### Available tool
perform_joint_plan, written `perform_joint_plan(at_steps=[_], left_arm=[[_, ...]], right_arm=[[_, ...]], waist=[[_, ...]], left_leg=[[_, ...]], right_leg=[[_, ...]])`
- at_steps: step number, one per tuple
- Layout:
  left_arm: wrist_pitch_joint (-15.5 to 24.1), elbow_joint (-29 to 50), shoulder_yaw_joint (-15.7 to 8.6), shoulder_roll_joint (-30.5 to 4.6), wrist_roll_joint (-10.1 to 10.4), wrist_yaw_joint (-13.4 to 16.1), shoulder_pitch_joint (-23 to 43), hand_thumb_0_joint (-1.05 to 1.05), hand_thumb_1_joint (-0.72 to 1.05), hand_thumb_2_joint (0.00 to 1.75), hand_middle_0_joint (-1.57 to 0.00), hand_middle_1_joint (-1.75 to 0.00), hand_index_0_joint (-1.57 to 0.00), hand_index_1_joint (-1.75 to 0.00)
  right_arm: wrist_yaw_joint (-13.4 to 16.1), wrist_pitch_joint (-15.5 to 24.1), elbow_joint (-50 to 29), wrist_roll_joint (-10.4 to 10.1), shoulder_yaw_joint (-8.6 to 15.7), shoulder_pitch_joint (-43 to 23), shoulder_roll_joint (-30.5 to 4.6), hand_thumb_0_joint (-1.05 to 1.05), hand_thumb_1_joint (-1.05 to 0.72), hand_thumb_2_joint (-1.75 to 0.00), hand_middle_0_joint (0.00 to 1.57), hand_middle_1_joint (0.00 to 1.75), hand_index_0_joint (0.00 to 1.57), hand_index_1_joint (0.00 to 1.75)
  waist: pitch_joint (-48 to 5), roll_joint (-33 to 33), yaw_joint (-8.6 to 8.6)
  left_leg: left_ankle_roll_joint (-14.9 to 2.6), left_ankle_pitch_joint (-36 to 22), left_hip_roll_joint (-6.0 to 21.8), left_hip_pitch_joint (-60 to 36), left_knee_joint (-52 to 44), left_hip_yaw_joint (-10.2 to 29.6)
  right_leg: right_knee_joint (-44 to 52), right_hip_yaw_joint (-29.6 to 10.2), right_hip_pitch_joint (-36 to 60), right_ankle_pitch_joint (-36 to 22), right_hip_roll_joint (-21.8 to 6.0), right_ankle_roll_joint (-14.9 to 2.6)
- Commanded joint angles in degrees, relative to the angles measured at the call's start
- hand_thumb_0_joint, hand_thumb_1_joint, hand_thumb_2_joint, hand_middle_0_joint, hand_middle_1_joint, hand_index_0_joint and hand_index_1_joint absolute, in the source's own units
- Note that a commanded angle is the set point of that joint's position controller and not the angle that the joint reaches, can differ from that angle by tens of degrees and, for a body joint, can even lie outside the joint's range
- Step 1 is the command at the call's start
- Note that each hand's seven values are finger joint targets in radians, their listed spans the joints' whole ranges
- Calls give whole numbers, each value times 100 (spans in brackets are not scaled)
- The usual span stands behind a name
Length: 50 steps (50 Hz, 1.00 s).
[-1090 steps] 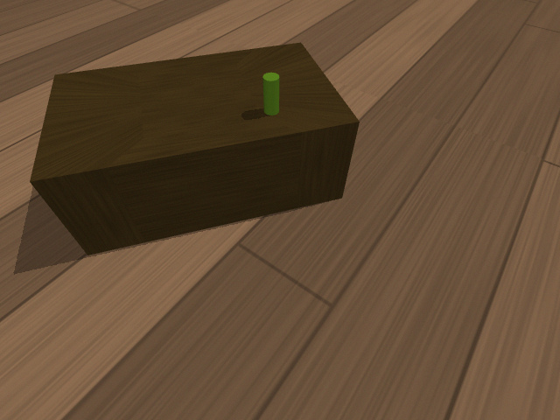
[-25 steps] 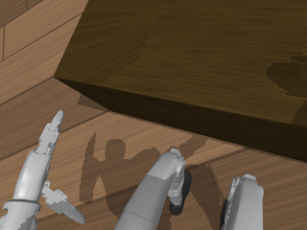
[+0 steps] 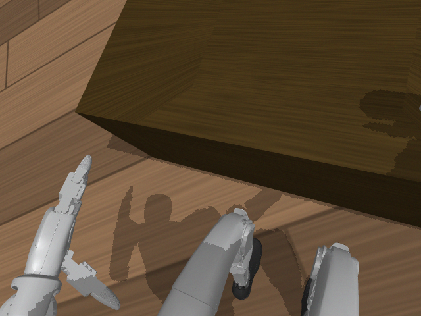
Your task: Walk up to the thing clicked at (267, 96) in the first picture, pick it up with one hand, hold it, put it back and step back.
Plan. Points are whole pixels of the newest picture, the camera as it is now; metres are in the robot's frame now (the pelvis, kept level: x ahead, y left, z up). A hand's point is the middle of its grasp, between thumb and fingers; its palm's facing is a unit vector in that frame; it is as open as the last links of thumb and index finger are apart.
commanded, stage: withdraw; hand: right
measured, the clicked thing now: out of the picture +0.54 -0.24 -0.04
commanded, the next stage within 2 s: rise in 0.12 s
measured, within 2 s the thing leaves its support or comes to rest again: neither
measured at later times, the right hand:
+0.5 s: hand out of the picture +0.54 -0.34 +0.10, palm faces +0.42 +0.88 -0.21, open 17.3 cm
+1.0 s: hand out of the picture +0.38 -0.30 +0.10, palm faces +0.25 +0.92 -0.31, open 17.3 cm
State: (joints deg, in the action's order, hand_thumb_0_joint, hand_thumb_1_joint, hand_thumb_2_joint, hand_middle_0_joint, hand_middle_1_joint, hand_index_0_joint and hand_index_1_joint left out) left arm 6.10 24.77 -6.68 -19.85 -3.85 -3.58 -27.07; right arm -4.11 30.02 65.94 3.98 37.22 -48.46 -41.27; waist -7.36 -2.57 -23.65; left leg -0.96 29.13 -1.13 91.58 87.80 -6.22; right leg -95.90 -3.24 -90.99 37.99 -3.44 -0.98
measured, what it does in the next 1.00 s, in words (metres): rises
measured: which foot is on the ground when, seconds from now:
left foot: down 0.00-1.00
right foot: down 0.00-1.00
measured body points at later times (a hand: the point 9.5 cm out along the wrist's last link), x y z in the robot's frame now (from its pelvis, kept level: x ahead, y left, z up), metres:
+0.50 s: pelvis +0.03 -0.01 +0.10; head +0.18 -0.06 +0.52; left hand +0.18 +0.26 +0.13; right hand +0.51 -0.38 +0.12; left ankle +0.09 +0.12 -0.53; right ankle +0.04 -0.11 -0.53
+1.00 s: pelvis +0.07 -0.02 +0.16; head +0.13 -0.05 +0.60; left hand +0.24 +0.21 +0.11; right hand +0.36 -0.35 +0.12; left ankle +0.09 +0.12 -0.53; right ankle +0.04 -0.11 -0.53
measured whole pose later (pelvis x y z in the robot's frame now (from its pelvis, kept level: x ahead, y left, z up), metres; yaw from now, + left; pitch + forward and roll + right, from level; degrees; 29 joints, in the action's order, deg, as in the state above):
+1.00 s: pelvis +0.07 -0.02 +0.16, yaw -3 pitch +14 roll +3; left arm -8.1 -8.3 3.2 -15.1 3.3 1.5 -21.8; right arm 3.6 -1.8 40.4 -0.7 12.6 -12.5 -22.4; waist -7.0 -0.1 -4.1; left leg 0.8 21.9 -0.2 41.2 48.9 -2.4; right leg -54.3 0.7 -39.9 28.7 -1.2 -2.0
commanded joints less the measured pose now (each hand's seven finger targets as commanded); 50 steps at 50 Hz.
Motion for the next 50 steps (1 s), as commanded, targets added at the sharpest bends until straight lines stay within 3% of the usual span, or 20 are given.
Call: perform_joint_plan(at_steps=[1, 7, 11, 12, 13, 16, 20, 23, 25, 27, 28, 31, 33, 34, 35, 39, 42, 44, 47, 50], left_arm=[[147, 640, -771, -991, 45, 169, -677, 0, -54, 4, -5, -5, -5, -5], [-11, 235, -626, -946, 77, 264, -284, 0, -55, 4, -5, -5, -5, -5], [-89, -63, -216, -724, 60, 316, 36, 0, -56, 5, -5, -5, -5, -5], [-69, 77, -219, -764, 75, 347, 200, 0, -58, 7, -7, -7, -6, -9], [-259, 479, -281, -969, 204, 392, 553, 0, -55, 5, -7, -7, -6, -7], [-571, -156, -329, -906, 174, 327, -432, 0, -55, 6, -6, -6, -5, -6], [-705, -262, -361, -976, 278, 270, -291, 0, -41, 10, -4, -3, -4, -3], [-801, -911, -460, -984, 308, 300, -165, 0, -17, 31, -13, -17, -13, -17], [-810, -1285, 76, -566, 340, 277, 387, 0, -1, 47, -13, -18, -13, -18], [-782, -1340, 518, -360, 345, 302, 1026, 0, 15, 49, -13, -18, -13, -18], [-761, -1280, 727, -269, 348, 298, 1314, 0, 17, 48, -13, -18, -13, -18], [-716, -1387, 1326, 264, 330, 233, 1364, 0, 25, 52, -13, -19, -13, -19], [-742, -1400, 1284, 186, 360, 164, 651, 0, 29, 55, -14, -20, -14, -20], [-803, -1277, 813, -263, 395, 178, 101, 0, 31, 56, -14, -20, -14, -20], [-874, -1275, 675, -386, 419, 156, -227, 0, 35, 58, -14, -21, -14, -20], [-1156, -1917, 162, -572, 630, 243, -203, 0, 51, 67, -16, -23, -16, -23], [-1069, -1980, 393, -308, 715, 335, 609, 0, 70, 81, -18, -27, -18, -27], [-1022, -2117, 270, -370, 737, 434, 587, 0, 86, 89, -20, -29, -20, -29], [-963, -1869, 903, 120, 721, 511, 998, 0, 86, 88, -20, -29, -20, -29], [-1009, -2239, 1092, 392, 701, 586, 860, 0, 89, 89, -20, -29, -20, -29]], right_arm=[[-54, 249, -1863, -75, 14, -2512, -2036, 0, 46, -8, 11, 10, 11, 10], [-190, -330, -1133, -164, -286, -2421, -1579, 0, 48, -6, 7, 6, 7, 6], [-286, -495, -38, -189, -571, -2402, -1089, 0, 54, -7, 6, 7, 7, 7], [-293, -484, 28, -213, -470, -2384, -1200, 0, 50, -6, 5, 6, 6, 6], [48, -926, 372, 363, -224, -1982, -2645, 0, 52, -6, 4, 6, 6, 6], [266, -1315, 413, 295, -679, -2629, -1852, 0, 57, -5, 4, 6, 6, 6], [526, -1647, -837, 430, -105, -2942, -3251, 0, 51, -7, 4, 6, 6, 6], [661, -1787, -806, 330, -322, -2830, -2861, 0, 51, -8, 6, 6, 6, 6], [723, -1911, 98, 302, -745, -2561, -2119, 0, 53, -7, 5, 6, 5, 6], [792, -1946, 537, 310, -821, -2457, -2029, 0, 53, -7, 5, 6, 5, 6], [807, -1932, 386, 308, -784, -2523, -2119, 0, 54, -6, 5, 6, 5, 6], [710, -1989, 801, 224, -1145, -2156, -1278, 0, 52, -7, 6, 6, 6, 6], [630, -2077, 433, 165, -1204, -1301, -1139, 0, 49, -9, 6, 6, 6, 6], [628, -2189, 240, 131, -890, -642, -1504, 0, 48, -9, 6, 6, 6, 6], [595, -2305, -137, 76, -955, -175, -1444, 0, 46, -11, 6, 7, 6, 7], [555, -2812, -1851, -302, -1714, 668, -485, 0, 50, -8, 6, 6, 6, 6], [642, -2953, -2919, -388, -2083, 629, -33, 0, 51, -8, 6, 6, 6, 6], [751, -2912, -3501, -398, -2005, 987, -118, 0, 54, -6, 5, 5, 5, 5], [868, -2800, -4000, -493, -2278, 1837, 568, 0, 55, -6, 5, 5, 5, 5], [929, -2723, -4373, -592, -2371, 2902, 965, 0, 50, -8, 6, 6, 6, 6]], waist=[[-4116, 3230, 391], [-3344, 2511, 388], [-2318, 1590, 288], [-2374, 1392, 299], [-3024, 1595, 861], [-2822, 1751, 484], [-4092, 2283, 978], [-3879, 2196, 996], [-2924, 1892, 961], [-2531, 1647, 1178], [-2653, 1692, 1329], [-2669, 1788, 1392], [-2894, 1889, 1348], [-2956, 1723, 1287], [-2898, 1702, 1270], [-2128, 1193, 1274], [-1971, 1079, 1590], [-2143, 1395, 1777], [-2171, 1174, 2026], [-1884, 1322, 2262]], left_leg=[[-124, -1398, -142, -2325, -1061, 296], [-98, -1297, -156, -2585, -1561, 239], [-73, -994, -176, -2618, -1851, 231], [-53, -1002, -162, -2806, -1911, 249], [-43, -1007, -131, -3585, -2227, 450], [-29, -1386, -200, -3654, -2444, 393], [-11, -2057, -210, -4464, -2657, 394], [-34, -2319, -220, -4606, -2893, 333], [-67, -2238, -228, -4490, -3069, 310], [-52, -2023, -211, -4630, -3257, 359], [-46, -1954, -201, -4815, -3310, 374], [-32, -2062, -239, -5027, -3440, 320], [-53, -2543, -235, -5350, -3453, 275], [-41, -2775, -237, -5425, -3543, 263], [-46, -2856, -251, -5462, -3575, 225], [-59, -2481, -238, -5148, -3849, 143], [-89, -2095, -153, -5331, -3991, 193], [-110, -2040, -114, -5447, -4017, 184], [-115, -2357, -85, -6005, -4121, 196], [-146, -2492, -32, -6369, -4158, 217]], right_leg=[[1603, -194, 3798, -2672, 88, 185], [2059, -236, 3616, -2340, 88, 156], [2329, -247, 2804, -1585, 93, 54], [2358, -254, 2744, -1528, 82, 22], [2746, -128, 3270, -1707, 78, 64], [2892, -67, 3644, -1985, 106, 51], [3105, 37, 4786, -2964, 139, 79], [3289, 55, 5146, -3340, 144, 110], [3497, 77, 4677, -3127, 162, 125], [3657, 132, 4436, -2851, 135, 126], [3750, 139, 4498, -2826, 122, 132], [3953, 185, 4813, -3032, 118, 178], [4039, 172, 5267, -3635, 131, 208], [4077, 163, 5565, -3926, 128, 209], [4167, 123, 5774, -4205, 127, 222], [4544, 19, 6223, -4251, 102, 155], [4890, 47, 6148, -3438, 108, 111], [5009, 49, 6558, -3649, 79, 184], [5066, 83, 6793, -4237, 72, 243], [5219, 55, 6827, -4532, 68, 335]])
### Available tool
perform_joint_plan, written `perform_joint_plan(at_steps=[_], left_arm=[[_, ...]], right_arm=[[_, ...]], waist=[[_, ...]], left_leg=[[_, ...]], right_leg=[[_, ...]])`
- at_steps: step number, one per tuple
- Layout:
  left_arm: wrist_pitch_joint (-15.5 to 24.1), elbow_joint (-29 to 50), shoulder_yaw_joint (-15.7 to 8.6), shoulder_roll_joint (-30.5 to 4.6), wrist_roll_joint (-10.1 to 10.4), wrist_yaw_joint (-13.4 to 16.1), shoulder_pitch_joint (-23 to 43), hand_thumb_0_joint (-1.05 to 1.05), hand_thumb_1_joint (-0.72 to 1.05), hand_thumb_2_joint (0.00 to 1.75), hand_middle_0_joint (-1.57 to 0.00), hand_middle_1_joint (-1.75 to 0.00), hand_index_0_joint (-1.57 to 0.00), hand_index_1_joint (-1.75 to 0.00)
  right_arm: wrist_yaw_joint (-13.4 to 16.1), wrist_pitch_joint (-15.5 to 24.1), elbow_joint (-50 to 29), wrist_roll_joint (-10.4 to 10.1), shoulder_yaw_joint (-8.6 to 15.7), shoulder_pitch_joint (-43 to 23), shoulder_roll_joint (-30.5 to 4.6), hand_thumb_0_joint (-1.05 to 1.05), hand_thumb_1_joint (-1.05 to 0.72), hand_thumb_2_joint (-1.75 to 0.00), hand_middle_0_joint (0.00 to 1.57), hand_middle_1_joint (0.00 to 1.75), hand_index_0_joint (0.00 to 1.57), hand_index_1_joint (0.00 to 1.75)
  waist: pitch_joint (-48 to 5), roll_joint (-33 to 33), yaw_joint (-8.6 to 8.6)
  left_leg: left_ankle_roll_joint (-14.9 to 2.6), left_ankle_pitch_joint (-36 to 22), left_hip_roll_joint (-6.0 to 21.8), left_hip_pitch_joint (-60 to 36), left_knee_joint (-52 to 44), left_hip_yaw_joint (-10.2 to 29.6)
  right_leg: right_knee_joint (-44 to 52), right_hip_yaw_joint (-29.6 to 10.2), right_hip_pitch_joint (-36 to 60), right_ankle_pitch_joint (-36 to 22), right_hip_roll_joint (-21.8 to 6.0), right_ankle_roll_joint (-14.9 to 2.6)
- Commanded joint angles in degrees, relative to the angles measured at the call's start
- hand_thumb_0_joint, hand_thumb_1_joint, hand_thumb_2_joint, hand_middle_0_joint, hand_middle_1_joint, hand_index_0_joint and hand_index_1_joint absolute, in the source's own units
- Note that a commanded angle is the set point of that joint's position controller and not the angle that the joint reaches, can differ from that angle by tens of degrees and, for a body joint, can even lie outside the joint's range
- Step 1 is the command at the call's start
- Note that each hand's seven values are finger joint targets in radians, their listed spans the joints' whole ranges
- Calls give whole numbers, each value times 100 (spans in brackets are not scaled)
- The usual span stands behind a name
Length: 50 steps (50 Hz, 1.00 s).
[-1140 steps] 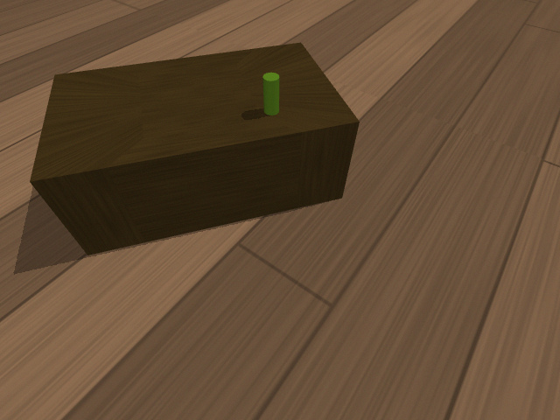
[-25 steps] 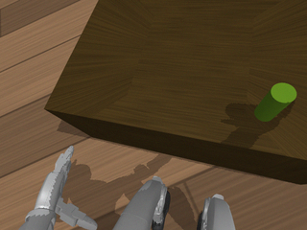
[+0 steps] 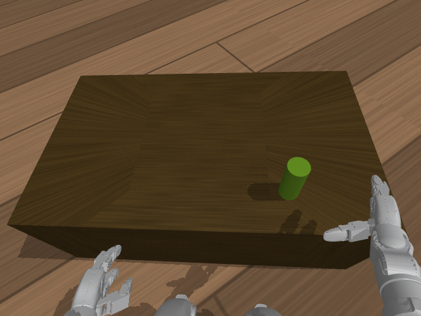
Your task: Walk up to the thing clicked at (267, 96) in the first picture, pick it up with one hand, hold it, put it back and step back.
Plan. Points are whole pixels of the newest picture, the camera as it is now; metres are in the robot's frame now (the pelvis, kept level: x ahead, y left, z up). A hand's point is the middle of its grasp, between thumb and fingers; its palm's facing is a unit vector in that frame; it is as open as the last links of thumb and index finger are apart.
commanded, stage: home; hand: right
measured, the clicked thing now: (293, 180) +0.48 -0.19 -0.20
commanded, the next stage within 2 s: none
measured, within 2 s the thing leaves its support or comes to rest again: neither
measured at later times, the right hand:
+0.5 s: hand out of the picture +0.14 -0.16 -0.06, palm faces +0.14 +0.96 -0.25, open 17.3 cm
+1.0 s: hand (320, 314) +0.14 -0.16 -0.06, palm faces +0.15 +0.95 -0.28, open 17.6 cm
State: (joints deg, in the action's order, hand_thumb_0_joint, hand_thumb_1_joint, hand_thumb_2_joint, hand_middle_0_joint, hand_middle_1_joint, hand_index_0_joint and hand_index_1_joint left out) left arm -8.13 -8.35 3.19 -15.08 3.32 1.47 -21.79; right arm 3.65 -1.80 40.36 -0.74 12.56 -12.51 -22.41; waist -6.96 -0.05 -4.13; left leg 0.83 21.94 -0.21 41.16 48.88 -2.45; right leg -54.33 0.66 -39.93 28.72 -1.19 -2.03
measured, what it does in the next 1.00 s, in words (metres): stands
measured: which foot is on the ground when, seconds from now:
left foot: down 0.00-1.00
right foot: down 0.00-1.00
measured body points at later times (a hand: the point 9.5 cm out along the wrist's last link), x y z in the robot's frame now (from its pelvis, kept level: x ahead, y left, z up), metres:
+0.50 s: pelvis -0.01 +0.03 +0.01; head +0.02 +0.02 +0.46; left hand +0.15 +0.26 -0.08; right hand +0.13 -0.21 -0.05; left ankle +0.02 +0.14 -0.69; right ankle -0.03 -0.09 -0.69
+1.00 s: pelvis -0.02 +0.03 +0.00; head +0.01 +0.03 +0.45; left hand +0.15 +0.26 -0.07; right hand +0.13 -0.21 -0.04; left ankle +0.02 +0.14 -0.69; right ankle -0.03 -0.09 -0.69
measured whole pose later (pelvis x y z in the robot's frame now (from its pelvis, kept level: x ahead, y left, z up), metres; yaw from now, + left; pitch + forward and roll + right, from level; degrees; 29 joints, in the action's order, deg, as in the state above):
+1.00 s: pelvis -0.02 +0.03 +0.00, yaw -2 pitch +6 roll +2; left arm 5.7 -29.4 1.9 -12.1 1.7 8.6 -15.2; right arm 8.1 -10.4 4.1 -1.1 -0.8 25.1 -12.0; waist -3.4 1.6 -0.5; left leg -0.8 22.3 0.0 32.9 49.3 -3.9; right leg -52.4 -0.8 -31.2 27.2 -1.0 -0.3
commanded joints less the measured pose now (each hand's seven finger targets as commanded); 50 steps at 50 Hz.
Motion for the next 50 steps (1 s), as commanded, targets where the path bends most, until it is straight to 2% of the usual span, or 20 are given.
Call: perform_joint_plan(at_steps=[1, 6, 7, 8, 9, 10, 13, 15, 17, 19, 22, 27, 33, 36, 37, 41, 42, 44, 49, 50], left_arm=[[388, 848, 36, -118, -31, 102, 142, 0, 87, 89, -20, -29, -20, -29], [327, 427, -525, -530, -80, 215, -93, 0, 89, 90, -20, -29, -20, -29], [330, -785, -434, -624, -19, 271, 100, 0, 89, 90, -20, -29, -20, -29], [398, -501, -344, -469, 4, 305, 245, 0, 89, 90, -20, -29, -20, -29], [433, -486, -338, -452, 17, 329, 310, 0, 89, 90, -20, -29, -20, -29], [492, -443, -312, -337, 18, 326, 408, 0, 89, 90, -20, -29, -20, -29], [608, -644, -438, -444, 9, 412, 625, 0, 89, 90, -20, -29, -20, -29], [699, -759, -444, -409, -17, 459, 709, 0, 89, 90, -20, -29, -20, -29], [807, -826, -419, -353, -26, 517, 826, 0, 89, 90, -20, -29, -20, -29], [925, -811, -440, -372, -42, 589, 918, 0, 89, 90, -20, -29, -20, -29], [1062, -861, -415, -352, -66, 678, 966, 0, 87, 89, -20, -29, -20, -29], [1308, -973, -395, -307, -122, 737, 991, 0, 88, 89, -20, -29, -20, -29], [1471, -1093, -397, -330, -149, 682, 1092, 0, 89, 90, -20, -30, -20, -30], [1523, -1084, -410, -357, -147, 681, 1129, 0, 89, 90, -20, -30, -20, -30], [1536, -1071, -429, -382, -159, 700, 1103, 0, 89, 90, -20, -30, -20, -30], [1603, -1071, -412, -396, -169, 737, 1068, 0, 89, 90, -20, -30, -20, -30], [1637, -1093, -416, -385, -179, 752, 1064, 0, 89, 90, -20, -30, -20, -30], [1686, -1118, -423, -418, -187, 771, 1045, 0, 90, 90, -20, -30, -20, -30], [1740, -1195, -447, -383, -211, 775, 1019, 0, 90, 90, -20, -30, -20, -30], [1759, -1204, -425, -401, -203, 764, 1048, 0, 90, 90, -20, -30, -20, -30]], right_arm=[[163, 445, -2007, -145, 54, -322, -796, 0, 51, -8, 6, 6, 6, 6], [207, 248, -2703, -220, -233, 948, -499, 0, 53, -6, 5, 6, 5, 6], [344, 204, -3160, -228, 108, 1230, -652, 0, 54, -6, 5, 5, 5, 5], [300, 129, -3251, -242, -443, 1636, -70, 0, 55, -6, 5, 5, 5, 5], [289, 33, -3078, -248, -572, 2052, 85, 0, 52, -8, 6, 6, 6, 6], [248, -8, -3463, -283, -1013, 2458, 569, 0, 52, -8, 6, 6, 6, 6], [311, -87, -3866, -210, -891, 2864, 302, 0, 51, -8, 6, 6, 6, 6], [311, -133, -4141, -187, -1034, 2980, 404, 0, 52, -7, 6, 6, 6, 6], [347, -179, -4246, -149, -1038, 3076, 418, 0, 52, -8, 6, 6, 6, 6], [392, -186, -4629, -123, -845, 3010, 193, 0, 53, -7, 6, 6, 6, 6], [426, -220, -4755, -101, -903, 2900, 236, 0, 54, -6, 5, 5, 5, 5], [482, -350, -4657, -56, -1003, 3361, 404, 0, 53, -7, 5, 6, 5, 6], [484, -500, -4272, -30, -1085, 3953, 603, 0, 57, -4, 5, 5, 5, 5], [464, -497, -4412, -32, -1021, 3740, 513, 0, 58, -4, 5, 5, 5, 5], [476, -490, -4496, -23, -881, 3604, 393, 0, 57, -4, 5, 5, 5, 5], [462, -473, -4737, -45, -994, 3271, 403, 0, 59, -3, 5, 4, 5, 4], [479, -470, -4819, -34, -962, 3290, 399, 0, 58, -4, 5, 5, 5, 5], [479, -505, -4803, -25, -1090, 3290, 514, 0, 59, -3, 5, 4, 5, 4], [502, -597, -4624, 11, -1037, 3707, 521, 0, 57, -4, 5, 5, 5, 5], [485, -631, -4574, 4, -1133, 3649, 569, 0, 57, -4, 5, 5, 5, 5]], waist=[[-1852, 1083, 337], [-1098, 1003, 297], [-994, 1004, 300], [-924, 752, 204], [-714, 473, 170], [-730, 304, 177], [-582, 201, 251], [-519, -32, 118], [-407, -128, 143], [-505, -14, 227], [-446, -50, 165], [-347, 53, 292], [16, 42, 413], [57, -75, 348], [-93, -129, 339], [-78, -39, 231], [-277, 66, 297], [-362, 108, 216], [-483, 16, 347], [-303, 47, 302]], left_leg=[[-333, -1797, -117, -1400, -304, -147], [-311, -1526, -86, -1465, -546, -122], [-298, -1701, -144, -1563, -572, -111], [-284, -1682, -131, -1598, -610, -117], [-270, -1640, -131, -1595, -642, -144], [-261, -1717, -115, -1656, -667, -152], [-213, -1626, -107, -1605, -686, -125], [-166, -1545, -91, -1565, -733, -111], [-130, -1402, -47, -1544, -772, -64], [-133, -1233, -21, -1545, -773, -15], [-85, -777, 53, -1487, -906, 130], [-91, -221, 127, -1502, -1040, 237], [-105, -54, 68, -1399, -1019, 44], [-84, -31, 56, -1324, -1028, 18], [-82, -57, 66, -1366, -1024, 63], [-79, -8, 65, -1293, -1021, 101], [-100, -163, 48, -1404, -931, 64], [-109, -428, 28, -1389, -844, 14], [-114, -772, 11, -1590, -755, -45], [-114, -703, -6, -1468, -755, -81]], right_leg=[[1095, -289, 1692, -3623, -126, 432], [1332, -121, 1436, -2910, -57, 378], [1234, -181, 1555, -2928, -63, 323], [1246, -138, 1571, -2791, -62, 290], [1261, -147, 1413, -2643, -56, 262], [1264, -124, 1335, -2553, -29, 234], [1217, -82, 1302, -2292, -1, 192], [1162, -97, 1265, -2060, 13, 129], [1116, -83, 1163, -1824, 53, 84], [1093, -84, 1182, -1652, 74, 71], [1056, -24, 1079, -1087, 133, 28], [1075, -10, 920, -720, 166, 51], [1193, -30, 678, -562, 165, 74], [1166, -31, 653, -536, 160, 59], [1135, -25, 719, -567, 160, 53], [1138, -26, 794, -457, 145, 50], [1144, -43, 878, -585, 138, 66], [1125, -63, 990, -805, 113, 68], [1073, -77, 983, -1219, 118, 95], [1122, -107, 927, -1166, 95, 104]])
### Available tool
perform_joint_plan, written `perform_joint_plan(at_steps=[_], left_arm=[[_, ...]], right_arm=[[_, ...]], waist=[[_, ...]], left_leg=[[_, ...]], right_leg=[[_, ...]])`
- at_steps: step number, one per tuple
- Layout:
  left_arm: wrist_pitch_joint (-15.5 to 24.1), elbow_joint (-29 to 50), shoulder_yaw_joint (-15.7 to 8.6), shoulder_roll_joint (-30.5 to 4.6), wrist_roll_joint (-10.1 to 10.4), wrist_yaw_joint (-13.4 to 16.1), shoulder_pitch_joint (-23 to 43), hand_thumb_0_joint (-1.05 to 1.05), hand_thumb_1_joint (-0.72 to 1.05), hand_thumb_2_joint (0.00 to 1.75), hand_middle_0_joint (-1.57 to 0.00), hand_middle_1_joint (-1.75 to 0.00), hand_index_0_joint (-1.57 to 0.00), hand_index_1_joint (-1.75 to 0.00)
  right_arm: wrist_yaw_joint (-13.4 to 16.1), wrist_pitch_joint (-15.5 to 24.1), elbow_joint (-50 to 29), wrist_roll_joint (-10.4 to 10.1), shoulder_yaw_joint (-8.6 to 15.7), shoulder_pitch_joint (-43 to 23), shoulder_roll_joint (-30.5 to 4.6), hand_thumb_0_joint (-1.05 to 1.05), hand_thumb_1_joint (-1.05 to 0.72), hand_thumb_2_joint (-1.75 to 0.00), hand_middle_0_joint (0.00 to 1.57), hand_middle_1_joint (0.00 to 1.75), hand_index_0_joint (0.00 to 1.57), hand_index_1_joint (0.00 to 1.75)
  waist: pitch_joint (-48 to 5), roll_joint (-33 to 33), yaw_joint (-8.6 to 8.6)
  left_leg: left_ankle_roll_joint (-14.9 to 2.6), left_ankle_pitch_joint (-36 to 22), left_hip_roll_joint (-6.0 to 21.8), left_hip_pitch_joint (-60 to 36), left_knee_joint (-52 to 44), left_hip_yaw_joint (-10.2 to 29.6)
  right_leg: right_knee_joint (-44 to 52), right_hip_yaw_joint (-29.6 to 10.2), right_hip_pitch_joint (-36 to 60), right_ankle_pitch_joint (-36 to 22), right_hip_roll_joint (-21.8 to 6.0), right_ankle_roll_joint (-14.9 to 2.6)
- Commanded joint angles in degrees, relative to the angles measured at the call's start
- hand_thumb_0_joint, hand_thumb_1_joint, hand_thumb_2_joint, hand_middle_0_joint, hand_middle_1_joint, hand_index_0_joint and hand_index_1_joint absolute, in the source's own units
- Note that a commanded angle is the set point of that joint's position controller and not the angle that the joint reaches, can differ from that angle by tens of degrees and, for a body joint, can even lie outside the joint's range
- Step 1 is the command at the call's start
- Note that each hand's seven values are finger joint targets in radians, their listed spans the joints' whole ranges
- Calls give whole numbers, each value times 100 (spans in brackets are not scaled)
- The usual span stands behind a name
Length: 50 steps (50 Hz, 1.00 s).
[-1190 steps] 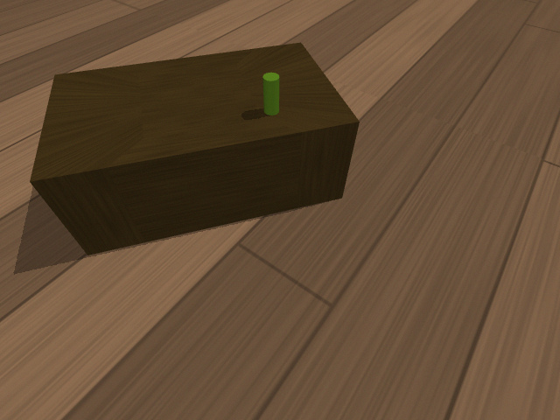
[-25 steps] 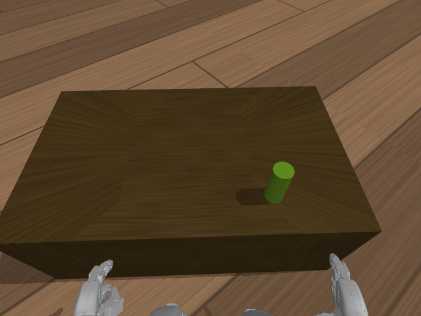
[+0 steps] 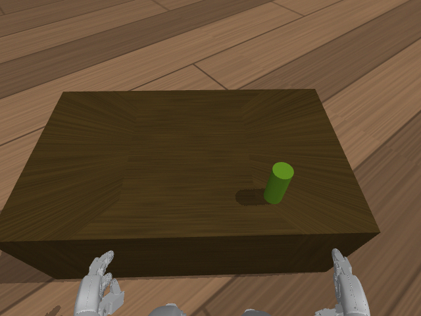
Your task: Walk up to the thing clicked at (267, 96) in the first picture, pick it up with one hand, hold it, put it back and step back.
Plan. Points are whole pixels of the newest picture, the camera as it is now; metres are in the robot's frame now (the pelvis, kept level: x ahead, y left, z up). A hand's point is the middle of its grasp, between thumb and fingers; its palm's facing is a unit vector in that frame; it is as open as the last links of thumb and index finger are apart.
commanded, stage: home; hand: right
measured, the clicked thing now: (277, 184) +0.51 -0.20 -0.21
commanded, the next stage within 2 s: stand in 1.30 s
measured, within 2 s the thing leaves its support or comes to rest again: neither
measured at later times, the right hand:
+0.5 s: hand (319, 287) +0.19 -0.20 -0.06, palm faces +0.09 +0.96 -0.28, open 17.6 cm
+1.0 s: hand (317, 293) +0.17 -0.19 -0.06, palm faces +0.10 +0.96 -0.28, open 17.6 cm
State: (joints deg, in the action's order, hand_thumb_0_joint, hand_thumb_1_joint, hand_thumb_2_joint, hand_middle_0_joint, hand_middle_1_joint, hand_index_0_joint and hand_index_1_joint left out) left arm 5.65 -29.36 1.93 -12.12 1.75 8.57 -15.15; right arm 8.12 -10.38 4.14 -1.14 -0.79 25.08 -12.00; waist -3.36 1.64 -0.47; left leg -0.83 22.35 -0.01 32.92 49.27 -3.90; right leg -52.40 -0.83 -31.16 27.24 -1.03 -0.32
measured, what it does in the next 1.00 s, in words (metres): stands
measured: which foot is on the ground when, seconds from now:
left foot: down 0.00-1.00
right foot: down 0.00-1.00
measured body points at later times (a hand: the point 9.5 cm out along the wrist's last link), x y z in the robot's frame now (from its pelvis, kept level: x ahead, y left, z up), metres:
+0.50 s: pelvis +0.02 -0.01 +0.00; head +0.05 -0.02 +0.45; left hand +0.18 +0.22 -0.07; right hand +0.18 -0.25 -0.04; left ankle +0.03 +0.11 -0.69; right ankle +0.00 -0.11 -0.69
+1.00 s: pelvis +0.01 -0.01 +0.00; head +0.03 -0.01 +0.45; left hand +0.17 +0.23 -0.07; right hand +0.17 -0.24 -0.04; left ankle +0.03 +0.11 -0.69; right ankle +0.00 -0.11 -0.69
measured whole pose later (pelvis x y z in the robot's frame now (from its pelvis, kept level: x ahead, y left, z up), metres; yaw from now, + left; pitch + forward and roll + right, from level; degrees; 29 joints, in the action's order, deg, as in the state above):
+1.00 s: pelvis +0.01 -0.01 +0.00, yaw +0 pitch +6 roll +2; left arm 6.6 -29.4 1.5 -12.2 1.3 8.6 -15.6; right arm 7.4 -14.4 2.5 -1.0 -0.6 25.3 -12.1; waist -4.3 1.6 -0.7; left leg -0.2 22.9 0.0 32.8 49.3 -3.5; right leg -52.9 -0.4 -31.2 28.3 -1.0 -0.9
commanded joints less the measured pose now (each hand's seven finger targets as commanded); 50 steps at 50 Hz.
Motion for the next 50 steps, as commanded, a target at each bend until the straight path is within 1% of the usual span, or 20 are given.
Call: perform_joint_plan(at_steps=[1, 2, 3, 4, 5, 7, 8, 10, 20, 23, 26, 27, 28, 33, 36, 37, 39, 42, 44, 50], left_arm=[[369, 913, -328, -686, -55, 58, 388, 0, 90, 90, -20, -30, -20, -30], [372, 897, -326, -685, -63, 69, 375, 0, 90, 90, -20, -30, -20, -30], [373, 906, -309, -674, -46, 52, 438, 0, 90, 90, -20, -30, -20, -30], [380, 896, -328, -693, -54, 60, 401, 0, 90, 90, -20, -30, -20, -30], [372, 892, -322, -686, -54, 62, 419, 0, 90, 90, -20, -30, -20, -30], [384, 894, -306, -693, -57, 62, 421, 0, 90, 90, -20, -30, -20, -30], [400, 872, -333, -698, -68, 60, 359, 0, 90, 90, -20, -30, -20, -30], [409, 864, -327, -720, -64, 38, 352, 0, 90, 90, -20, -30, -20, -30], [410, 894, -364, -733, -77, 8, 321, 0, 90, 90, -20, -30, -20, -30], [399, 876, -366, -726, -83, 19, 242, 0, 90, 90, -20, -30, -20, -30], [397, 871, -377, -729, -87, 18, 240, 0, 90, 90, -20, -30, -20, -30], [396, 843, -363, -732, -87, 10, 234, 0, 90, 90, -20, -30, -20, -30], [380, 859, -352, -741, -81, 8, 268, 0, 90, 90, -20, -30, -20, -30], [386, 906, -332, -708, -86, 30, 304, 0, 90, 90, -20, -30, -20, -30], [397, 883, -349, -729, -89, 33, 263, 0, 90, 90, -20, -30, -20, -30], [392, 887, -334, -704, -85, 25, 289, 0, 90, 90, -20, -30, -20, -30], [407, 893, -342, -713, -89, 31, 274, 0, 90, 90, -20, -30, -20, -30], [393, 908, -345, -705, -90, 46, 282, 0, 90, 90, -20, -30, -20, -30], [401, 906, -326, -702, -80, 43, 300, 0, 90, 90, -20, -30, -20, -30], [454, 956, -318, -701, -80, 67, 374, 0, 90, 90, -20, -30, -20, -30]], right_arm=[[56, 226, -1061, 50, 352, -54, -565, 0, 56, -5, 5, 5, 5, 5], [45, 203, -941, 62, 268, -86, -493, 0, 57, -4, 5, 5, 5, 5], [35, 187, -912, 45, 284, -1, -500, 0, 58, -4, 5, 5, 5, 5], [42, 184, -902, 64, 355, -82, -568, 0, 57, -4, 5, 5, 5, 5], [40, 184, -1031, 56, 385, -88, -620, 0, 57, -4, 5, 5, 5, 5], [26, 179, -1084, 36, 338, -229, -582, 0, 58, -4, 5, 5, 5, 5], [33, 160, -1048, 51, 331, -77, -553, 0, 58, -3, 5, 5, 5, 5], [28, 138, -1207, 44, 297, -245, -588, 0, 58, -4, 5, 5, 5, 5], [-30, 31, -1131, 45, 257, -136, -487, 0, 58, -3, 5, 5, 5, 5], [-28, -5, -1166, 60, 329, -15, -563, 0, 57, -4, 5, 5, 5, 5], [-42, -53, -1135, 75, 288, -36, -514, 0, 57, -4, 5, 5, 5, 5], [-51, -53, -1157, 61, 255, -171, -499, 0, 58, -4, 5, 5, 5, 5], [-37, -48, -1209, 45, 357, -184, -598, 0, 57, -4, 5, 5, 5, 5], [-43, -90, -1164, 45, 365, -85, -591, 0, 58, -3, 5, 5, 5, 5], [-41, -102, -1246, 52, 293, -165, -539, 0, 58, -4, 5, 5, 5, 5], [-37, -109, -1222, 44, 313, -67, -558, 0, 58, -3, 5, 5, 5, 5], [-51, -131, -1159, 50, 286, -42, -501, 0, 58, -3, 5, 5, 5, 5], [-50, -133, -1202, 62, 340, -48, -555, 0, 57, -4, 5, 5, 5, 5], [-38, -111, -1345, 47, 336, -301, -592, 0, 57, -4, 5, 5, 5, 5], [-17, -76, -1284, 45, 328, -182, -586, 0, 58, -3, 5, 5, 5, 5]], waist=[[-814, -128, -3], [-755, -225, -61], [-606, -261, 0], [-670, -274, -37], [-705, -135, 16], [-628, -163, -25], [-793, -72, -21], [-684, 263, -17], [-822, -30, -53], [-1009, 5, -11], [-1107, 60, -70], [-914, 58, -95], [-914, 97, -30], [-736, -70, -24], [-846, 67, -58], [-715, 128, -1], [-775, -34, -68], [-783, -43, -44], [-699, 56, -54], [-570, -109, -26]], left_leg=[[45, -754, -37, -739, -793, 66], [54, -830, -33, -725, -789, 57], [64, -724, -29, -707, -831, 61], [65, -764, -28, -699, -805, 67], [54, -757, -27, -714, -811, 88], [50, -810, -32, -699, -791, 78], [32, -1077, -29, -777, -695, 58], [1, -988, -63, -628, -622, 13], [20, -1125, -96, -727, -601, -16], [14, -1506, -93, -836, -520, -29], [11, -1676, -99, -838, -478, -16], [18, -1574, -108, -761, -488, -24], [16, -1477, -94, -774, -518, 15], [39, -1277, -61, -802, -652, 33], [10, -1329, -85, -720, -580, 8], [6, -1209, -87, -679, -599, -8], [22, -1342, -86, -711, -579, -11], [27, -1242, -70, -716, -621, 29], [26, -1000, -72, -616, -658, 35], [47, -463, -57, -562, -804, 76]], right_leg=[[919, 39, 77, -1052, 87, -60], [892, 41, 68, -1135, 85, -72], [923, 50, -5, -1012, 87, -76], [920, 54, 19, -1047, 91, -79], [903, 66, 41, -1046, 94, -65], [929, 49, 48, -1094, 79, -55], [903, 30, 129, -1434, 74, -23], [1030, -77, 178, -1517, 4, 53], [987, -110, 236, -1677, -30, 44], [869, -83, 329, -2285, -17, 68], [800, -60, 432, -2509, -18, 77], [844, -90, 378, -2460, -40, 89], [849, -88, 323, -2268, -31, 85], [876, 3, 153, -1698, 39, 9], [892, -38, 259, -1893, 6, 43], [929, -58, 182, -1796, -1, 50], [873, -50, 208, -1888, -1, 28], [849, -7, 173, -1673, 25, 2], [913, -11, 113, -1389, 29, -1], [965, 33, -86, -733, 64, -60]])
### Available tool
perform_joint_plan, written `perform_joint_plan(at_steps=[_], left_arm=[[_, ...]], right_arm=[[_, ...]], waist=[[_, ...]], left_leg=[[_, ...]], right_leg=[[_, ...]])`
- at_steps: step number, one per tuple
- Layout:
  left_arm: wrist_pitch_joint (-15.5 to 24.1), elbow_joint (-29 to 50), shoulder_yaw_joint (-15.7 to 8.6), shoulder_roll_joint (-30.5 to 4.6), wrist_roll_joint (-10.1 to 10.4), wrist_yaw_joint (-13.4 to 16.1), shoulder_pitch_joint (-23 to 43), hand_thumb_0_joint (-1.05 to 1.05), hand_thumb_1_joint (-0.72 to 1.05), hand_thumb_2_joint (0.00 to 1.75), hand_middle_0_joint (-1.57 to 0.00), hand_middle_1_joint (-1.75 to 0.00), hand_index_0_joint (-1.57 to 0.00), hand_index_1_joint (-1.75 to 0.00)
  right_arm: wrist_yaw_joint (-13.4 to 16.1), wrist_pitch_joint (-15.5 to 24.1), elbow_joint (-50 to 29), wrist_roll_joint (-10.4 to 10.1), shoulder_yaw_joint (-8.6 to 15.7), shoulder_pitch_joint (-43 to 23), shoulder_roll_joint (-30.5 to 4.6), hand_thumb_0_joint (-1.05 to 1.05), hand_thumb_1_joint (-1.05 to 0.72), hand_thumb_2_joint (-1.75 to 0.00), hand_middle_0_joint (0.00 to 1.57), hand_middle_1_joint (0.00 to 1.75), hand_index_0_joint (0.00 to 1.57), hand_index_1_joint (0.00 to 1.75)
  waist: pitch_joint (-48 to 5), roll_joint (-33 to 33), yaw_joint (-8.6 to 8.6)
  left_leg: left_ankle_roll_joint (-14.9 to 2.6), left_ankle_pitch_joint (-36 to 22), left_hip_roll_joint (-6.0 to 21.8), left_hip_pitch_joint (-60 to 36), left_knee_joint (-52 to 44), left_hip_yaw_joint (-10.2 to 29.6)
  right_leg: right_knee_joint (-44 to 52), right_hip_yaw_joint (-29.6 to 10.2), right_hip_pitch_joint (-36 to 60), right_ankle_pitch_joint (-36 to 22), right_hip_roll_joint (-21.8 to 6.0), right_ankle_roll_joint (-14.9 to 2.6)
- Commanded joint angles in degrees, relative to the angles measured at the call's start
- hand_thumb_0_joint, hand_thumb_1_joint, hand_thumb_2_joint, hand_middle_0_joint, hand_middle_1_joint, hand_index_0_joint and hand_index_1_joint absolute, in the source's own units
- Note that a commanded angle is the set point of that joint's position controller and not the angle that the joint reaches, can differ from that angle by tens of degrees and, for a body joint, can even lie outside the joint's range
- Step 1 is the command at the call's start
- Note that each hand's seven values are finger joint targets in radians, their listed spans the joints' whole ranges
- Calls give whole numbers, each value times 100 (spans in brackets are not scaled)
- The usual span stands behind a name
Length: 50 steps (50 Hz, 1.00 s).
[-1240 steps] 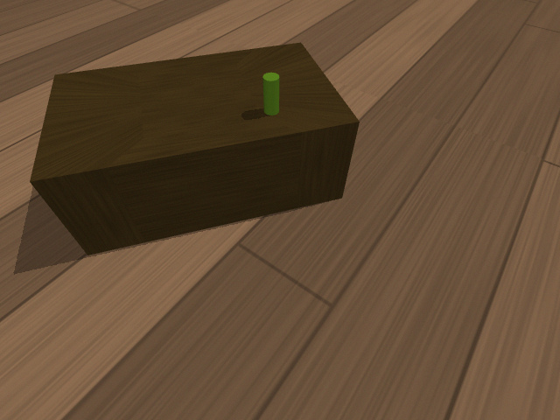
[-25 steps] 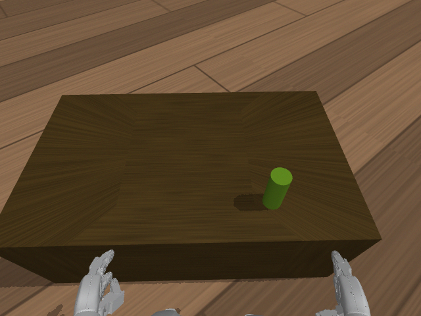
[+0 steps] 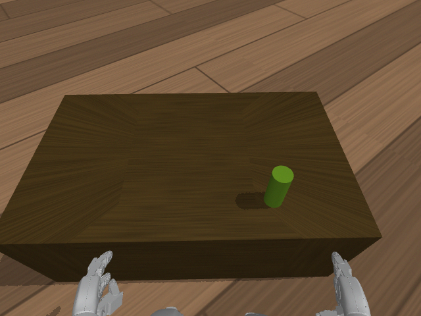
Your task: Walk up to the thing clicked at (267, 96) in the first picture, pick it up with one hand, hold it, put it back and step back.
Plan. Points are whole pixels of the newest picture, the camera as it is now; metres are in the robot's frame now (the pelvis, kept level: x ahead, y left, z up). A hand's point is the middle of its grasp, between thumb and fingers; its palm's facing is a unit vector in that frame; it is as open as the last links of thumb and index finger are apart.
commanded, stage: home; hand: right
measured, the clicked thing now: (277, 187) +0.50 -0.19 -0.20
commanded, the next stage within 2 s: stand in 0.30 s
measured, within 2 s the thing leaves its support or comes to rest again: neither
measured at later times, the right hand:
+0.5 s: hand (313, 297) +0.17 -0.18 -0.06, palm faces +0.10 +0.95 -0.28, open 17.2 cm
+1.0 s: hand out of the picture +0.08 -0.24 -0.11, palm faces -0.01 +0.93 -0.36, open 7.8 cm
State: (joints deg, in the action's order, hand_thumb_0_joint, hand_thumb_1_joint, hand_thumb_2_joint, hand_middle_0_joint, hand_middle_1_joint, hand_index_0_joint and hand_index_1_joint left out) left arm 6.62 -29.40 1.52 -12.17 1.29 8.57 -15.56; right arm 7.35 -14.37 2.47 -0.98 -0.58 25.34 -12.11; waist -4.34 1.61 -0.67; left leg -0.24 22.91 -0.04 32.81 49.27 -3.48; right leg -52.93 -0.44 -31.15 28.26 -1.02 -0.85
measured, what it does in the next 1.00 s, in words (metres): stands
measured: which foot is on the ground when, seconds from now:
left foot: down 0.00-1.00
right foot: down 0.00-1.00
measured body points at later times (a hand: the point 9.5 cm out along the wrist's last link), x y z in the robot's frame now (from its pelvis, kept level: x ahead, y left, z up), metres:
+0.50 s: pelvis +0.00 +0.00 +0.00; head +0.03 +0.00 +0.45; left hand +0.17 +0.24 -0.07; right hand +0.16 -0.23 -0.04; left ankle +0.02 +0.12 -0.69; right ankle -0.01 -0.11 -0.69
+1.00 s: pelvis +0.01 +0.00 +0.04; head +0.02 +0.01 +0.49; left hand +0.09 +0.29 -0.09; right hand +0.08 -0.29 -0.08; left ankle +0.02 +0.12 -0.69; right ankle -0.01 -0.11 -0.69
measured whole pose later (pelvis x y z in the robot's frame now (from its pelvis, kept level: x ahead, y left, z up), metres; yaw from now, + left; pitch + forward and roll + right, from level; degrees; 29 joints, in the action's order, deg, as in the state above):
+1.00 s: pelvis +0.01 +0.00 +0.04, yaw -1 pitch -2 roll +0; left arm 0.2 -57.0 -1.2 -18.5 -1.3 0.7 -11.3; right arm 1.2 0.9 54.3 2.3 0.7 12.9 -18.2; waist 1.7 0.8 0.2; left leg -0.2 16.4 1.5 14.1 32.1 -2.9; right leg -31.7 0.0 -11.0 19.2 0.9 -1.0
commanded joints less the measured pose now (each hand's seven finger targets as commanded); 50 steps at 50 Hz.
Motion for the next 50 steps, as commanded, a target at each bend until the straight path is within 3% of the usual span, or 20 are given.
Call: perform_joint_plan(at_steps=[1, 2, 3, 7, 12, 14, 16, 19, 20, 22, 24, 25, 27, 29, 31, 34, 38, 44, 47, 50], left_arm=[[368, 937, -279, -690, -37, 76, 393, 0, 90, 90, -20, -30, -20, -30], [380, 947, -303, -727, -33, 81, 370, 0, 90, 90, -20, -30, -20, -30], [385, 944, -281, -711, -35, 79, 401, 0, 90, 90, -20, -30, -20, -30], [397, 914, -287, -699, -36, 107, 354, 0, 90, 90, -20, -30, -20, -30], [418, 910, -283, -693, -31, 139, 334, 0, 90, 90, -20, -30, -20, -30], [407, 910, -306, -711, -44, 143, 321, 0, 90, 90, -20, -30, -20, -30], [419, 905, -280, -706, -36, 137, 381, 0, 90, 90, -20, -30, -20, -30], [427, 878, -293, -700, -44, 143, 318, 0, 90, 90, -20, -30, -20, -30], [422, 887, -296, -695, -44, 138, 329, 0, 90, 90, -20, -30, -20, -30], [407, 872, -282, -699, -41, 139, 331, 0, 90, 90, -20, -30, -20, -30], [403, 871, -303, -689, -62, 138, 325, 0, 90, 90, -20, -30, -20, -30], [34, -417, -445, -1558, -807, -204, 626, 0, 90, 90, -20, -30, -20, -30], [-140, -576, -589, -1543, -760, -441, 482, 0, 90, 90, -20, -30, -20, -30], [-218, -616, -556, -1483, -588, -535, 694, 0, 90, 90, -20, -30, -20, -30], [-282, -759, -523, -1507, -453, -656, 610, 0, 90, 90, -20, -30, -20, -30], [-344, -1126, -536, -1518, -399, -727, 683, 0, 90, 90, -20, -30, -20, -30], [-350, -1447, -538, -1556, -403, -767, 772, 0, 90, 90, -20, -30, -20, -30], [-415, -2004, -527, -1654, -314, -744, 708, 0, 90, 90, -20, -30, -20, -30], [-452, -2252, -519, -1680, -267, -730, 666, 0, 90, 90, -20, -30, -20, -30], [-487, -2518, -499, -1710, -260, -719, 678, 0, 90, 90, -20, -30, -20, -30]], right_arm=[[61, 338, -1158, 36, 312, -199, -595, 0, 58, -3, 5, 5, 5, 5], [65, 324, -1153, 40, 289, -190, -568, 0, 58, -3, 5, 5, 5, 5], [61, 320, -1082, 39, 240, -137, -548, 0, 59, -3, 5, 4, 5, 4], [80, 349, -1144, 46, 304, -216, -602, 0, 58, -3, 5, 5, 5, 5], [86, 321, -1116, 38, 307, -63, -583, 0, 60, -2, 5, 4, 5, 4], [94, 334, -1194, 55, 326, -146, -613, 0, 58, -3, 5, 5, 5, 5], [87, 338, -1137, 40, 273, -195, -578, 0, 57, -4, 5, 5, 5, 5], [87, 319, -1060, 50, 268, -71, -539, 0, 57, -4, 5, 5, 5, 5], [94, 326, -1193, 46, 339, -37, -625, 0, 58, -3, 5, 5, 5, 5], [87, 305, -1135, 41, 297, -62, -598, 0, 42, -19, 20, 21, 20, 21], [90, 323, -1112, 55, 327, -49, -580, 0, 26, -35, 20, 30, 20, 30], [-208, 925, 898, 702, 547, -1006, -1453, 0, 18, -43, 20, 30, 20, 30], [-399, 1311, 1539, 656, 561, -885, -1324, 0, 2, -59, 20, 30, 20, 30], [-514, 1504, 1917, 572, 477, -879, -1322, 0, -14, -75, 20, 30, 20, 30], [-608, 1599, 2297, 424, 501, -1030, -1460, 0, -30, -90, 20, 30, 20, 30], [-618, 1646, 2855, 374, 495, -1315, -1394, 0, -54, -90, 20, 30, 20, 30], [-607, 1707, 3502, 382, 473, -1396, -1470, 0, -86, -90, 20, 30, 20, 30], [-570, 1720, 4360, 335, 434, -1459, -1594, 0, -90, -90, 20, 30, 20, 30], [-551, 1726, 4712, 311, 386, -1447, -1656, 0, -90, -90, 20, 30, 20, 30], [-527, 1705, 5006, 273, 364, -1573, -1650, 0, -90, -90, 20, 30, 20, 30]], waist=[[-510, -35, 7], [-685, -30, -40], [-476, 29, -9], [-531, -31, -34], [-738, -98, -30], [-800, -40, -34], [-499, -44, -12], [-673, -106, -47], [-765, -42, 28], [-604, -21, -12], [-805, -97, -5], [-12, -307, 143], [-406, -84, 68], [-282, -196, 86], [-303, -345, -1], [-305, -180, 36], [-113, 27, 89], [189, -9, 91], [104, -186, 83], [127, -74, 76]], left_leg=[[-14, -575, -50, -570, -780, 29], [-19, -646, -64, -552, -740, 28], [-29, -539, -76, -494, -731, -7], [-25, -454, -76, -450, -745, 2], [-4, -1009, -49, -628, -662, 27], [-8, -922, -44, -626, -682, 63], [-10, -650, -52, -507, -726, 31], [-9, -986, -49, -591, -671, 29], [-13, -1094, -36, -690, -658, 35], [-10, -1069, -46, -584, -663, 34], [-7, -1185, -37, -728, -642, 42], [-383, -1050, 389, -1130, -802, 687], [-517, -1596, 412, -1184, -662, 713], [-445, -1600, 455, -1212, -934, 681], [-429, -1607, 513, -1357, -1047, 826], [-380, -1142, 553, -1470, -1321, 829], [-331, -1354, 497, -1682, -1441, 741], [-262, -1873, 570, -2176, -1893, 733], [-250, -2422, 658, -2341, -2127, 735], [-202, -2452, 655, -2486, -2311, 683]], right_leg=[[1005, -3, -52, -908, 68, 0], [984, -12, 27, -975, 59, -4], [1055, -45, -68, -885, 43, 19], [1021, -44, -89, -797, 45, 2], [859, -2, 30, -1338, 62, 0], [858, 14, 51, -1237, 72, 3], [965, -9, -74, -974, 58, 11], [876, -2, 46, -1337, 60, 10], [853, 2, 66, -1444, 67, 24], [870, 2, 41, -1427, 57, 29], [820, 8, 103, -1522, 67, 25], [1154, -434, 332, -1946, -235, -263], [1155, -502, 776, -2645, -295, -350], [1228, -537, 839, -2135, -256, -380], [1434, -499, 939, -1845, -191, -318], [1664, -565, 1033, -1363, -155, -309], [2141, -750, 1214, -1601, -315, -309], [2680, -768, 1479, -2183, -398, -249], [2717, -670, 1953, -2736, -391, -206], [2965, -680, 2168, -2881, -443, -181]])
